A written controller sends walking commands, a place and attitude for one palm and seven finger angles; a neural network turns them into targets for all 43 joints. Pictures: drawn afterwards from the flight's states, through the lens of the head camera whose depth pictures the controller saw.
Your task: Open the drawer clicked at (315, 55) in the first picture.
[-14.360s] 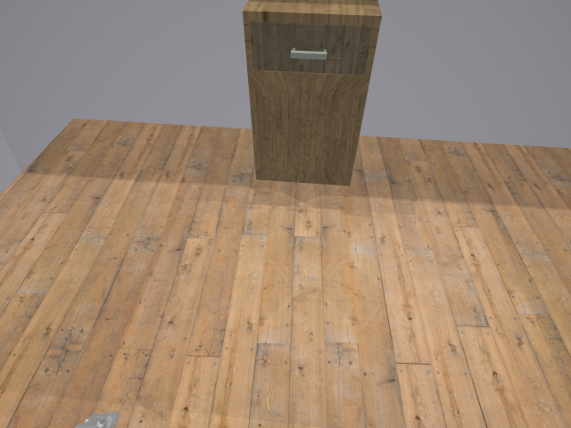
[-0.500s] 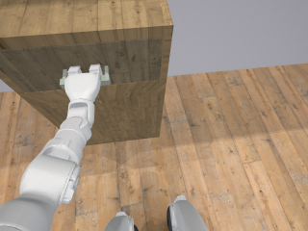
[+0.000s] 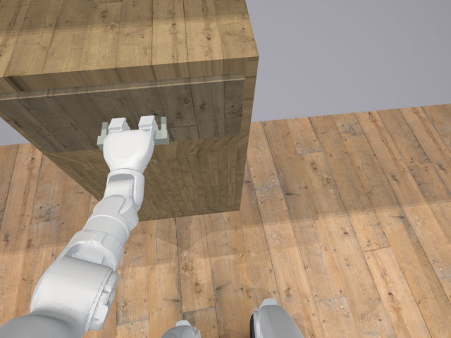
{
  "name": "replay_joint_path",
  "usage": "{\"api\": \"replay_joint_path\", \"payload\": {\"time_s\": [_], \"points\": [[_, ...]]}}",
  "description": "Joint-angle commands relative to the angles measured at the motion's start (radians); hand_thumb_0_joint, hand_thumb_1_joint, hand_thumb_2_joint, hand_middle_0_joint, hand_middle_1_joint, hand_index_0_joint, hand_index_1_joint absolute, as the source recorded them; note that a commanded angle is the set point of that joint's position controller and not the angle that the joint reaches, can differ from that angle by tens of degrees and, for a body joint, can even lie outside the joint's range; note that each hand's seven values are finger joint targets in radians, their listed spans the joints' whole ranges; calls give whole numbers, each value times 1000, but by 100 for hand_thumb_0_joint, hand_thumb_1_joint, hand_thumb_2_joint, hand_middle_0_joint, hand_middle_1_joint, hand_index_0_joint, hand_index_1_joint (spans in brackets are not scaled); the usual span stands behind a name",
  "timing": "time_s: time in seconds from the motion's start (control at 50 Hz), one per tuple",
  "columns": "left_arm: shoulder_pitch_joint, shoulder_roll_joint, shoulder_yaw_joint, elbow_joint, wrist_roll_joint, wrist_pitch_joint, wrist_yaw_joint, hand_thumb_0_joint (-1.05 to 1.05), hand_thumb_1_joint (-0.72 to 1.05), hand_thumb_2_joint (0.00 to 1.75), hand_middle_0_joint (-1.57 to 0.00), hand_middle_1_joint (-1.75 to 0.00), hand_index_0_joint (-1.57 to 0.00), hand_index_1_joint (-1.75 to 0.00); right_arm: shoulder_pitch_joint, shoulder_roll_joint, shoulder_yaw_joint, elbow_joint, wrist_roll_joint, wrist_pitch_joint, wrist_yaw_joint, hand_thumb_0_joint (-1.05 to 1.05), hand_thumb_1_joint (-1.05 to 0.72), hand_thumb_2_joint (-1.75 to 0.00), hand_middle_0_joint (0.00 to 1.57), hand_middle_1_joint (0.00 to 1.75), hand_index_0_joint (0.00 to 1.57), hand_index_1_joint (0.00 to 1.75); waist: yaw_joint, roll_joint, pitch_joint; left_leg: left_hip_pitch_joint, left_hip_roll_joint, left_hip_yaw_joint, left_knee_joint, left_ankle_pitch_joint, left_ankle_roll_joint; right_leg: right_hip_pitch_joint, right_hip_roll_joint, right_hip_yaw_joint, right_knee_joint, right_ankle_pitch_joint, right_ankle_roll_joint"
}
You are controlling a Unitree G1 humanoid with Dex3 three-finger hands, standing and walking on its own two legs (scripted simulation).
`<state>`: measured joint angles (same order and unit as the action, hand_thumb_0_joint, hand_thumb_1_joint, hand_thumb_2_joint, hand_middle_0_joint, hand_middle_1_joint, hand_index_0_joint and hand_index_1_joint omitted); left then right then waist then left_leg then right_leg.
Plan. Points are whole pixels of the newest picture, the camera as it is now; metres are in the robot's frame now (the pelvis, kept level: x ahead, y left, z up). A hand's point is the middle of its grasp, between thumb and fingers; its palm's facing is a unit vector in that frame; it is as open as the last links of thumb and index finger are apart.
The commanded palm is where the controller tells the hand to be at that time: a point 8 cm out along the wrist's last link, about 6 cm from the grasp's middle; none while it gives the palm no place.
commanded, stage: pull the drawer open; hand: left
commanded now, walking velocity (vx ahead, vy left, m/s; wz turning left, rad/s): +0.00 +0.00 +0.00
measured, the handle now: (134, 132) +0.52 +0.16 -0.01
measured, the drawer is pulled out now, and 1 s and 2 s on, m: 0.01 0.05 0.14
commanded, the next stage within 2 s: none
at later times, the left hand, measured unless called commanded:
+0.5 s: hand (138, 179) +0.42 +0.15 -0.04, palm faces -0.01 -0.03 -1.00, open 5.8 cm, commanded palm +0.39 +0.16 +0.02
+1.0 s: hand (138, 179) +0.42 +0.15 -0.03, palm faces -0.01 -0.01 -1.00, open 5.8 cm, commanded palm +0.39 +0.16 +0.02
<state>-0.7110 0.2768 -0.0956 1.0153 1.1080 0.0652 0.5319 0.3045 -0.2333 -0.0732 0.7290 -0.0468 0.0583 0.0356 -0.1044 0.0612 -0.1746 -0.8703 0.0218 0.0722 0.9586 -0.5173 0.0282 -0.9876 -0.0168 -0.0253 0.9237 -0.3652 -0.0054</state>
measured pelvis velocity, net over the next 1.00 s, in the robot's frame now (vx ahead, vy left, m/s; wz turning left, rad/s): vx -0.04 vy -0.01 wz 0.01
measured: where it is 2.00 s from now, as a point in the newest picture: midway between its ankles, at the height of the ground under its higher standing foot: outside the picture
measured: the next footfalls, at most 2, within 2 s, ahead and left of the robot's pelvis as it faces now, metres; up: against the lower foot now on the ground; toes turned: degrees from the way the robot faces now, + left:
none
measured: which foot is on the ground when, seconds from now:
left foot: down 0.00-1.00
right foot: down 0.00-1.00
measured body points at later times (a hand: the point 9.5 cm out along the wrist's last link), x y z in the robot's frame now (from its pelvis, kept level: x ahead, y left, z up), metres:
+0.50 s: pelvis +0.01 +0.00 +0.01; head +0.11 -0.01 +0.45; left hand +0.41 +0.15 +0.02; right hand +0.12 -0.25 -0.13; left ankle -0.05 +0.10 -0.68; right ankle +0.03 -0.12 -0.68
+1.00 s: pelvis -0.04 -0.01 -0.01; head +0.08 -0.02 +0.43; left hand +0.41 +0.15 +0.02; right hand -0.01 -0.27 -0.15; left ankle -0.05 +0.10 -0.68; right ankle +0.03 -0.12 -0.68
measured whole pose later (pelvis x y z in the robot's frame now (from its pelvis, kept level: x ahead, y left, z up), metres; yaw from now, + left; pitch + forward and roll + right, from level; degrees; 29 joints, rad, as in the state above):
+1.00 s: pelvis -0.04 -0.01 -0.01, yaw +1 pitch +22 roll +1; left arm -0.73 0.27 -0.10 1.10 1.12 0.06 0.58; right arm 0.30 -0.24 -0.07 0.77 -0.05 0.02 0.01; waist -0.11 0.05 -0.16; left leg -0.90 0.00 0.05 0.99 -0.48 0.02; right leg -1.01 -0.03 -0.02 0.96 -0.33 -0.01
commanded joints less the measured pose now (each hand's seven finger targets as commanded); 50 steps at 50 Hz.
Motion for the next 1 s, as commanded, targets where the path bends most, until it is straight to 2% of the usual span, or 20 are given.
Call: {"api": "replay_joint_path", "payload": {"time_s": [0.0,0.04,0.12,0.18,0.24,0.28,0.32,0.36,0.4,0.42,0.46,0.56,0.72,0.74,0.76,0.78,0.82,0.86,0.94,0.98], "points": [[-147,93,18,-149,0,0,41,0,90,90,-40,-135,-40,-135,94,-138,-48,-67,2,-9,-8,0,-90,-90,20,30,20,30,26,-95,-451,157,-39,-34,-97,542,-1,485,38,3,-65,524,-29],[-112,95,23,-175,7,11,44,0,90,90,-40,-135,-40,-135,87,-134,-50,-73,3,-3,-9,0,-90,-90,20,30,20,30,42,-65,-465,186,-38,-32,-102,596,-3,498,36,2,-63,553,-32],[-61,38,-16,-226,6,35,44,0,90,90,-40,-135,-40,-135,66,-130,-50,-88,6,4,-8,0,-90,-90,20,30,20,30,41,-75,-449,232,-33,-41,-110,656,-5,491,39,-8,-75,568,-33],[26,21,-25,-305,7,49,43,0,90,90,-40,-135,-40,-135,51,-122,-50,-107,8,10,-5,0,-90,-90,20,30,20,30,63,-66,-473,270,-26,-40,-114,735,-6,524,34,-6,-76,629,-32],[104,19,-25,-360,9,57,38,0,90,90,-40,-135,-40,-135,30,-120,-48,-122,10,16,-6,0,-90,-90,20,30,20,30,71,-77,-446,286,-23,-46,-121,755,-7,530,34,-9,-82,640,-33],[141,-20,-58,-394,9,62,36,0,90,90,-40,-135,-40,-135,13,-116,-46,-131,13,17,-3,0,-90,-90,20,30,20,30,68,-63,-416,310,-21,-48,-125,746,-10,508,37,-15,-91,613,-34],[-186,44,-47,-359,34,51,53,0,90,90,-40,-135,-40,-135,20,-123,-41,-88,9,15,-21,0,-90,-90,20,30,20,30,-8,-69,-339,269,-21,-61,-110,620,-12,406,42,-20,-88,494,-31],[-148,59,-20,-276,57,49,72,0,90,90,-40,-135,-40,-135,23,-117,-40,-77,-3,7,-27,0,-90,-90,20,30,20,30,21,-54,-373,261,-31,-52,-105,606,-12,415,41,-18,-74,475,-37],[-163,69,-10,-247,53,57,80,0,90,90,-40,-135,-40,-135,24,-115,-40,-74,-7,8,-28,0,-90,-90,20,30,20,30,27,-47,-399,252,-37,-45,-97,639,-15,439,37,-14,-64,522,-36],[-197,85,-1,-259,46,60,78,0,90,90,-40,-135,-40,-135,20,-116,-39,-75,-7,11,-28,0,-90,-90,20,30,20,30,32,-16,-430,256,-41,-49,-93,661,-16,447,35,-12,-56,533,-39],[-212,68,-11,-230,42,64,78,0,90,90,-40,-135,-40,-135,24,-109,-40,-71,-7,16,-29,0,-90,-90,20,30,20,30,27,-28,-445,263,-39,-51,-87,670,-18,447,36,-15,-51,531,-36],[-264,84,-2,-168,25,40,65,0,90,90,-40,-135,-40,-135,20,-115,-35,-71,-3,7,-39,0,-90,-90,20,30,20,30,14,-89,-417,186,-51,-47,-97,503,-8,453,34,-3,-63,455,-32],[-361,96,2,-151,29,-22,81,0,90,90,-40,-135,-40,-135,35,-121,-35,-66,-7,-33,-36,0,-90,-90,20,30,20,30,0,-57,-431,131,-56,-56,-93,361,-2,393,36,1,-58,305,-36],[-353,118,17,-136,35,-23,86,0,90,90,-40,-135,-40,-135,42,-126,-37,-59,-7,-35,-35,0,-90,-90,20,30,20,30,-1,-64,-437,127,-53,-55,-89,349,-2,384,35,4,-57,292,-35],[-353,94,-2,-116,33,-20,88,0,90,90,-40,-135,-40,-135,43,-125,-36,-57,-6,-40,-34,0,-90,-90,20,30,20,30,-8,-75,-416,111,-54,-53,-91,330,-1,377,36,3,-61,277,-33],[-366,108,9,-120,32,-22,91,0,90,90,-40,-135,-40,-135,48,-128,-38,-54,-5,-44,-33,0,-90,-90,20,30,20,30,-10,-82,-417,102,-54,-53,-91,311,0,377,35,7,-65,261,-31],[-378,135,25,-107,25,-19,94,0,90,90,-40,-135,-40,-135,45,-134,-36,-49,-6,-51,-31,0,-90,-90,20,30,20,30,-5,-65,-421,86,-58,-55,-96,277,0,373,34,10,-67,223,-34],[-389,113,1,-101,24,-15,98,0,90,90,-40,-135,-40,-135,53,-134,-37,-46,-3,-57,-31,0,-90,-90,20,30,20,30,-13,-69,-423,84,-57,-52,-101,257,3,370,34,12,-76,203,-31],[-396,174,40,-75,8,-2,95,0,90,90,-40,-135,-40,-135,60,-147,-34,-35,1,-61,-32,0,-90,-90,20,30,20,30,-9,-80,-426,60,-58,-50,-108,227,6,385,32,22,-82,181,-28],[-410,150,16,-79,8,-2,91,0,90,90,-40,-135,-40,-135,62,-144,-35,-36,1,-66,-34,0,-90,-90,20,30,20,30,-14,-64,-429,69,-58,-48,-110,227,5,382,32,21,-86,182,-28]]}}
